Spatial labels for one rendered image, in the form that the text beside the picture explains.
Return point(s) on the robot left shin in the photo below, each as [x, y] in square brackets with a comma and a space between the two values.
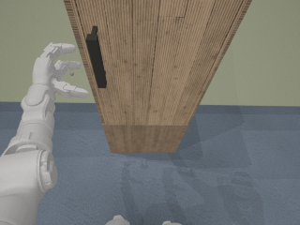
[117, 217]

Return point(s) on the cupboard door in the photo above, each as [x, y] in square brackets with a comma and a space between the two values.
[158, 55]

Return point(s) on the robot left forearm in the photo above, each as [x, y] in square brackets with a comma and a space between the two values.
[35, 130]

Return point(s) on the handle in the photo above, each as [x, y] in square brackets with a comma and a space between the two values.
[96, 57]

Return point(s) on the left robot hand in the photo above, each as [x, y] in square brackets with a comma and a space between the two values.
[44, 71]

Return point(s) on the robot left upper arm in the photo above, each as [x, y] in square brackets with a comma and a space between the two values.
[24, 179]

